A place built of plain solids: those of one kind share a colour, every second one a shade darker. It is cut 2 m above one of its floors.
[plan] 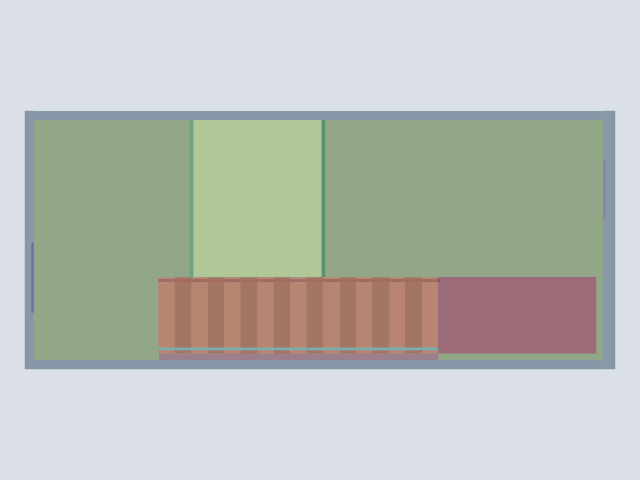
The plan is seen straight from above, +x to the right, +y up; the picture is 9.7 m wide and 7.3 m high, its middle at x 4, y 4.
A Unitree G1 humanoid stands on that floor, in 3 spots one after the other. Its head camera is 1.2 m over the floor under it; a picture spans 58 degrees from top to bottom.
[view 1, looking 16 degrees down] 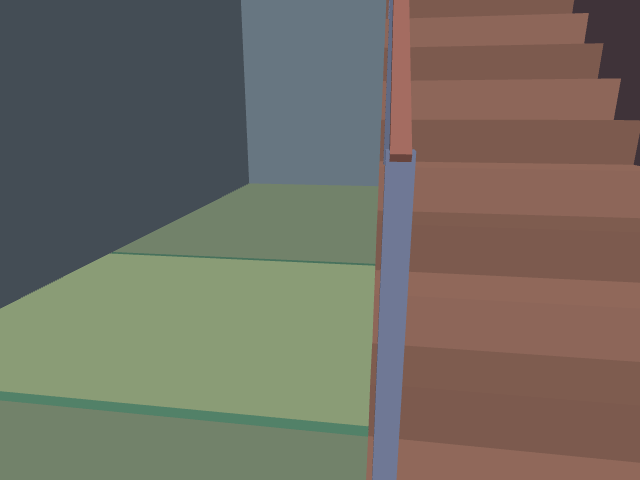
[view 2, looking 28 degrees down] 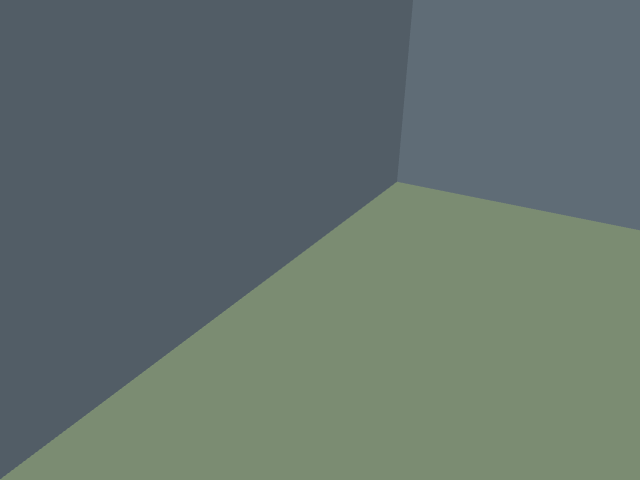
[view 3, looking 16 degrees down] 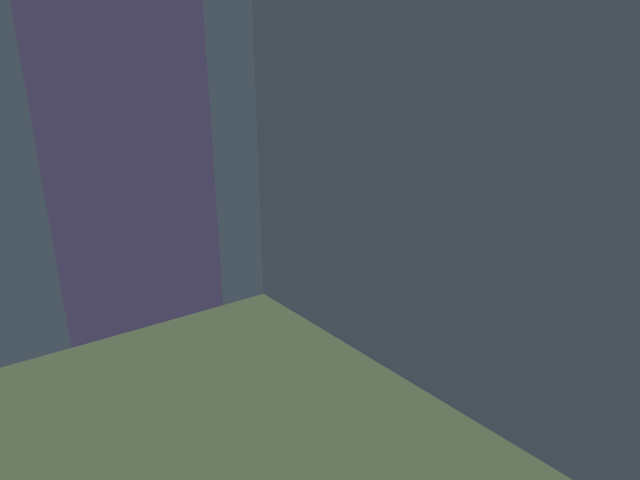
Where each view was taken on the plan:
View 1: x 0.60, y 3.42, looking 8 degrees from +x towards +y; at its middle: floor_slab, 4.35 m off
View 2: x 5.24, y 4.63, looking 32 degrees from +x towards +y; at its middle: floor_slab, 2.56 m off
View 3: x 1.07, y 4.63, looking -128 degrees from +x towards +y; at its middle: wall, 2.40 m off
